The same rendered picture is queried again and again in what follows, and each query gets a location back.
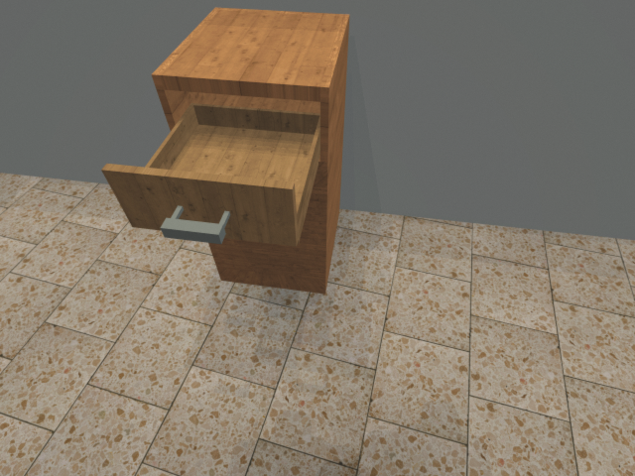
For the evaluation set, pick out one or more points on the cabinet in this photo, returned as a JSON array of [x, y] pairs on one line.
[[279, 60]]

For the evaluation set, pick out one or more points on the handle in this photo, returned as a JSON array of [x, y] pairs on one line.
[[194, 230]]

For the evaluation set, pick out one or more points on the drawer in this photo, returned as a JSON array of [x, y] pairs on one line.
[[259, 164]]

